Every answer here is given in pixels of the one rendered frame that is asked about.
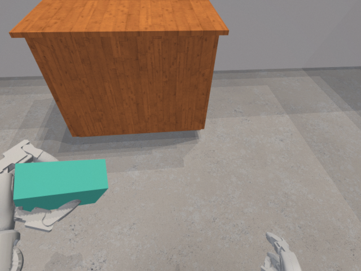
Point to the robot left hand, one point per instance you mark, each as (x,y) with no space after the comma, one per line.
(39,218)

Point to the robot right hand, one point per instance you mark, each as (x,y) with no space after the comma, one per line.
(287,260)

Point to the sponge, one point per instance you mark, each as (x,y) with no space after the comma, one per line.
(49,185)

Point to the robot left forearm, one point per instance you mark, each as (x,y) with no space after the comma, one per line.
(11,258)

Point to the table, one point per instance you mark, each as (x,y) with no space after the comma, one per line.
(126,66)

